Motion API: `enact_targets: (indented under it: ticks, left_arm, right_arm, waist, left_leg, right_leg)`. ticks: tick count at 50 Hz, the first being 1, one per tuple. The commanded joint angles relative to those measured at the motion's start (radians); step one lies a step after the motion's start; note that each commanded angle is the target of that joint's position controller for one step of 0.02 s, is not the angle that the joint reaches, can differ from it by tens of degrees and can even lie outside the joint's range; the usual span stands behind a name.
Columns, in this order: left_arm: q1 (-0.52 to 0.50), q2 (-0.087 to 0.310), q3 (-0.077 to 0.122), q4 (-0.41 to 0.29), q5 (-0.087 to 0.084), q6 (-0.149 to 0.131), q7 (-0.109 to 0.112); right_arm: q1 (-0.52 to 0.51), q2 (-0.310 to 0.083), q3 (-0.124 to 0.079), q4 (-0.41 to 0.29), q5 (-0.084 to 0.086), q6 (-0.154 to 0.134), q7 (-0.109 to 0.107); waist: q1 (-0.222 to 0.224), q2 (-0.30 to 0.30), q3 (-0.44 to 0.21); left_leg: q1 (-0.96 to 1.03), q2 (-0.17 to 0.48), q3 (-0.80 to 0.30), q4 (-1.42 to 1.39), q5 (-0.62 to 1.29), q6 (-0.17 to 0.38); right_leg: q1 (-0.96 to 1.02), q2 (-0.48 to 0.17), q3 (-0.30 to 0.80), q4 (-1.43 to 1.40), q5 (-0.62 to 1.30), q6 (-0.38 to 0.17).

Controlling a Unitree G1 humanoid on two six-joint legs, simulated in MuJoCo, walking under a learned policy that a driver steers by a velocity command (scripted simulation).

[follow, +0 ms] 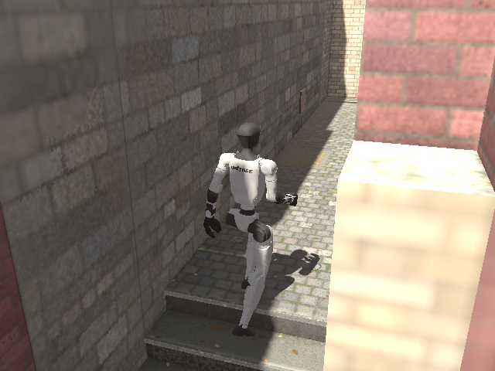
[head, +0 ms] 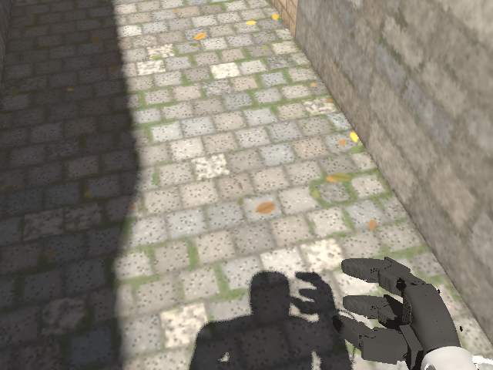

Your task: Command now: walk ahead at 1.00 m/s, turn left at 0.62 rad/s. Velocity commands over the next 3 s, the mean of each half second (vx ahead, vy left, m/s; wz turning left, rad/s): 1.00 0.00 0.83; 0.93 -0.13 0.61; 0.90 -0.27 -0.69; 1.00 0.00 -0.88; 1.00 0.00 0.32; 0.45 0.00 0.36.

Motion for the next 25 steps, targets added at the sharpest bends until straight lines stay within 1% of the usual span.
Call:
enact_targets:
  ticks: [1,2,3,4,5,6,7,8,9,10,11,12,13,14,15,16,17,18,19,20,21,22,23,24,25]
  left_arm:
    - [-0.258,0.074,0.045,-0.273,0.043,-0.031,-0.041]
    - [-0.245,-0.025,0.013,-0.431,0.096,-0.045,-0.063]
    - [-0.281,-0.041,-0.004,-0.480,0.097,-0.052,-0.052]
    - [-0.312,-0.074,-0.035,-0.523,0.093,-0.048,-0.036]
    - [-0.356,-0.114,-0.060,-0.542,0.103,-0.032,-0.026]
    - [-0.305,-0.099,-0.073,-0.525,0.095,-0.003,-0.021]
    - [-0.273,-0.048,-0.064,-0.523,0.077,0.026,-0.011]
    - [-0.309,-0.014,-0.065,-0.543,0.073,0.036,0.001]
    - [-0.363,0.030,-0.060,-0.579,0.068,0.045,0.003]
    - [-0.407,0.089,-0.046,-0.589,0.065,0.045,0.001]
    - [-0.433,0.105,-0.047,-0.600,0.055,0.042,-0.010]
    - [-0.466,0.069,-0.063,-0.605,0.042,0.032,-0.020]
    - [-0.477,0.030,-0.074,-0.585,0.033,0.033,-0.031]
    - [-0.487,0.023,-0.074,-0.584,0.018,0.031,-0.035]
    - [-0.469,0.047,-0.066,-0.565,0.013,0.030,-0.032]
    - [-0.436,0.082,-0.051,-0.544,0.016,0.028,-0.023]
    - [-0.371,0.124,-0.032,-0.522,0.016,0.021,-0.010]
    - [-0.231,0.163,-0.011,-0.494,0.014,0.009,0.007]
    - [-0.034,0.218,0.017,-0.452,0.029,0.002,0.030]
    - [0.037,0.262,0.033,-0.441,0.077,-0.001,0.043]
    - [-0.047,0.300,0.045,-0.444,0.086,0.001,0.027]
    - [-0.141,0.187,0.032,-0.459,0.072,0.007,0.018]
    - [-0.161,0.121,0.015,-0.443,0.058,0.006,0.012]
    - [-0.143,0.108,0.011,-0.411,0.062,0.003,0.010]
    - [-0.111,0.107,0.008,-0.369,0.059,-0.005,0.014]
  right_arm:
    - [0.417,-0.348,-0.163,0.170,0.004,0.000,0.001]
    - [0.259,-0.326,-0.154,0.142,-0.002,0.016,-0.017]
    - [0.279,-0.290,-0.150,0.158,-0.005,0.002,-0.028]
    - [0.374,-0.255,-0.137,0.232,-0.022,-0.017,-0.037]
    - [0.421,-0.212,-0.131,0.277,-0.044,-0.032,-0.039]
    - [0.376,-0.189,-0.128,0.270,-0.055,-0.036,-0.044]
    - [0.352,-0.180,-0.119,0.263,-0.041,-0.045,-0.038]
    - [0.332,-0.181,-0.109,0.270,-0.024,-0.061,-0.030]
    - [0.310,-0.235,-0.119,0.265,-0.022,-0.069,-0.030]
    - [0.331,-0.284,-0.133,0.260,-0.017,-0.074,-0.034]
    - [0.349,-0.296,-0.140,0.250,-0.019,-0.080,-0.037]
    - [0.356,-0.297,-0.146,0.253,-0.008,-0.081,-0.042]
    - [0.385,-0.324,-0.155,0.263,-0.002,-0.079,-0.036]
    - [0.410,-0.353,-0.167,0.267,-0.005,-0.078,-0.032]
    - [0.434,-0.361,-0.173,0.272,-0.004,-0.077,-0.028]
    - [0.463,-0.375,-0.180,0.280,-0.001,-0.076,-0.028]
    - [0.468,-0.403,-0.188,0.280,-0.007,-0.074,-0.028]
    - [0.418,-0.417,-0.193,0.266,-0.018,-0.076,-0.020]
    - [0.385,-0.362,-0.181,0.239,-0.028,-0.085,-0.013]
    - [0.440,-0.196,-0.138,0.208,-0.018,-0.087,-0.015]
    - [0.489,-0.232,-0.126,0.151,0.013,-0.073,-0.022]
    - [0.408,-0.285,-0.135,0.178,-0.016,-0.052,-0.032]
    - [0.327,-0.297,-0.137,0.168,-0.038,-0.038,-0.022]
    - [0.270,-0.284,-0.135,0.153,-0.045,-0.028,-0.009]
    - [0.244,-0.260,-0.130,0.130,-0.052,-0.015,0.008]
  waist:
    - [-0.212,0.175,-0.160]
    - [-0.067,0.353,-0.213]
    - [-0.070,0.172,-0.115]
    - [-0.046,0.076,0.032]
    - [-0.024,-0.039,0.146]
    - [0.028,-0.073,0.172]
    - [0.059,-0.062,0.196]
    - [0.089,-0.076,0.228]
    - [0.089,-0.074,0.228]
    - [0.061,-0.078,0.206]
    - [0.032,-0.029,0.188]
    - [0.007,-0.021,0.160]
    - [-0.024,-0.028,0.084]
    - [-0.042,0.032,0.067]
    - [-0.047,0.051,0.042]
    - [-0.039,0.058,-0.001]
    - [0.000,0.071,-0.062]
    - [0.092,0.083,-0.138]
    - [0.172,0.067,-0.250]
    - [0.132,-0.150,-0.318]
    - [0.069,-0.363,-0.410]
    - [0.067,-0.166,-0.247]
    - [0.077,-0.030,-0.119]
    - [0.070,0.042,-0.038]
    - [0.051,0.036,0.018]
  left_leg:
    - [0.758,-0.039,-0.488,-0.562,-0.196,0.177]
    - [0.825,0.120,-0.983,-0.810,-0.243,0.300]
    - [0.769,0.172,-1.039,-0.894,-0.247,0.254]
    - [0.703,0.152,-0.964,-0.911,-0.179,0.227]
    - [0.586,0.112,-0.820,-0.856,-0.045,0.179]
    - [0.498,0.064,-0.669,-0.846,-0.041,0.150]
    - [0.420,0.040,-0.593,-0.881,0.028,0.129]
    - [0.327,0.023,-0.550,-0.920,0.148,0.115]
    - [0.280,0.018,-0.541,-0.995,0.161,0.123]
    - [0.285,0.019,-0.538,-1.075,0.227,0.137]
    - [0.333,0.013,-0.505,-1.088,0.306,0.136]
    - [0.334,-0.010,-0.456,-1.091,0.371,0.109]
    - [0.382,-0.021,-0.430,-1.126,0.423,0.096]
    - [0.471,0.013,-0.470,-1.101,0.526,0.092]
    - [0.601,0.022,-0.481,-1.034,0.682,0.071]
    - [0.714,0.023,-0.486,-0.935,0.846,0.042]
    - [0.795,0.035,-0.495,-0.800,1.004,0.013]
    - [0.785,0.024,-0.482,-0.571,1.037,-0.024]
    - [0.637,0.007,-0.452,-0.311,0.870,-0.039]
    - [0.350,-0.058,-0.332,-0.013,0.067,-0.046]
    - [0.170,-0.068,-0.238,0.199,0.016,-0.065]
    - [0.098,0.023,-0.212,0.214,0.134,-0.056]
    - [0.100,0.054,-0.198,0.181,0.186,-0.058]
    - [0.097,0.079,-0.191,0.163,0.189,-0.059]
    - [0.082,0.103,-0.193,0.158,0.174,-0.061]
  right_leg:
    - [-0.581,0.133,0.077,1.256,0.010,0.003]
    - [-0.878,0.192,0.223,1.658,-0.208,0.022]
    - [-0.983,0.145,0.250,1.780,-0.212,0.023]
    - [-1.085,0.117,0.243,1.758,-0.294,0.033]
    - [-1.156,0.095,0.240,1.755,-0.356,0.023]
    - [-1.118,0.055,0.247,1.585,-0.406,0.035]
    - [-1.056,0.039,0.223,1.441,-0.430,0.046]
    - [-0.981,0.014,0.214,1.265,-0.428,0.066]
    - [-0.905,-0.003,0.193,1.074,-0.414,0.090]
    - [-0.814,-0.022,0.157,0.918,-0.344,0.106]
    - [-0.717,-0.045,0.164,0.717,-0.250,0.113]
    - [-0.572,-0.034,0.149,0.546,-0.132,0.110]
    - [-0.432,0.014,0.105,0.455,-0.020,0.100]
    - [-0.394,0.036,0.106,0.366,0.017,0.095]
    - [-0.381,0.062,0.106,0.284,0.014,0.089]
    - [-0.342,0.092,0.104,0.218,-0.027,0.083]
    - [-0.272,0.113,0.098,0.178,-0.088,0.079]
    - [-0.110,0.088,0.118,0.139,-0.096,0.071]
    - [0.151,-0.015,0.183,0.205,-0.230,0.047]
    - [0.400,-0.302,0.512,0.198,-0.467,-0.009]
    - [0.420,-0.430,0.989,0.014,-0.570,-0.109]
    - [0.278,-0.376,0.879,-0.028,-0.672,-0.103]
    - [0.141,-0.333,0.723,-0.030,-0.574,-0.085]
    - [0.045,-0.303,0.607,-0.045,-0.444,-0.065]
    - [-0.016,-0.274,0.506,-0.060,-0.328,-0.052]
Next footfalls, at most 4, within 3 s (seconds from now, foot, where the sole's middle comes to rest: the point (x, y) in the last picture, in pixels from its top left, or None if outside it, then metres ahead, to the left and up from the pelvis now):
0.38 right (279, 327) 0.59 -0.04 -0.64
0.80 left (144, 243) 0.84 0.35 -0.64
1.30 right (135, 125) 1.36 0.48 -0.64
1.78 left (88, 62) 1.76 0.75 -0.64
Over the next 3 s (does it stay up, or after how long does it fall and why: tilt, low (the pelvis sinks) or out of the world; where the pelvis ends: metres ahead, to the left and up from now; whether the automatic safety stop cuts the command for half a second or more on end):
stays up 2.56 0.60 0.13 its command is cut before an obstacle after 0.9 s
